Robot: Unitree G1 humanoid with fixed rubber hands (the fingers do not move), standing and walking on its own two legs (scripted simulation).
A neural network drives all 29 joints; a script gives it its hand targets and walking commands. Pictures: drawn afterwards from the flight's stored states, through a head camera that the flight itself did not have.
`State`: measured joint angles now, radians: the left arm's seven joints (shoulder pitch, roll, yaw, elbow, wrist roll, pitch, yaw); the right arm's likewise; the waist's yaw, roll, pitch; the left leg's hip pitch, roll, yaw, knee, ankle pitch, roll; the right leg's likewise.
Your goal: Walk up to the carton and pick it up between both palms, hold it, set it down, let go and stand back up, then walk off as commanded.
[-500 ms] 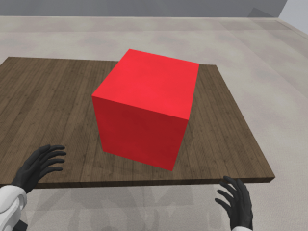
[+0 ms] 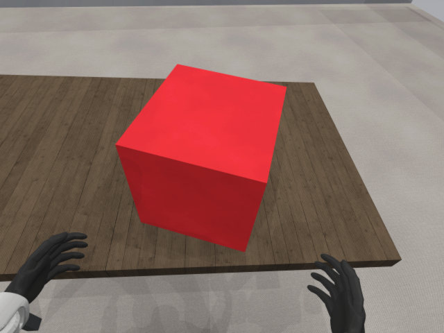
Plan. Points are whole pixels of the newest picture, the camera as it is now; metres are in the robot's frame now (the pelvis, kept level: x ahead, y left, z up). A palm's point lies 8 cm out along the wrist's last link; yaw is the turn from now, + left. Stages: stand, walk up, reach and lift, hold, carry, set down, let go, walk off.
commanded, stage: set down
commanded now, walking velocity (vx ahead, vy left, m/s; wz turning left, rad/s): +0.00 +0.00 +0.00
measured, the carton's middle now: (210, 157) +0.46 +0.03 +0.04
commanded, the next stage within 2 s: let go in 1.42 s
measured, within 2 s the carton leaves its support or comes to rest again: neither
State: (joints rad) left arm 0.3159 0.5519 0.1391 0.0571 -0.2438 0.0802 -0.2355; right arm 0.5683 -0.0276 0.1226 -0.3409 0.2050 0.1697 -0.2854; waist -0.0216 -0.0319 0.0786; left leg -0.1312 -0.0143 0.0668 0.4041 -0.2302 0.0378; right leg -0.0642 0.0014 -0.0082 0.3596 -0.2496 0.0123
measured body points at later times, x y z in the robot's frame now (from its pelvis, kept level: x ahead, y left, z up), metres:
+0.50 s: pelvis +0.00 +0.00 +0.00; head +0.01 +0.01 +0.45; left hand +0.19 +0.26 -0.02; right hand +0.15 -0.17 -0.01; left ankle +0.00 +0.09 -0.74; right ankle -0.03 -0.12 -0.74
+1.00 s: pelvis -0.01 -0.01 +0.00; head +0.01 +0.00 +0.45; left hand +0.16 +0.25 -0.05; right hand +0.15 -0.20 -0.04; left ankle +0.00 +0.09 -0.74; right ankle -0.03 -0.12 -0.74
